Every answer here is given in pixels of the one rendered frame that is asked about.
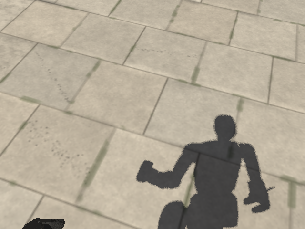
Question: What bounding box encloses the left robot hand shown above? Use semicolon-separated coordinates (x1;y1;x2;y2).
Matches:
22;218;65;229

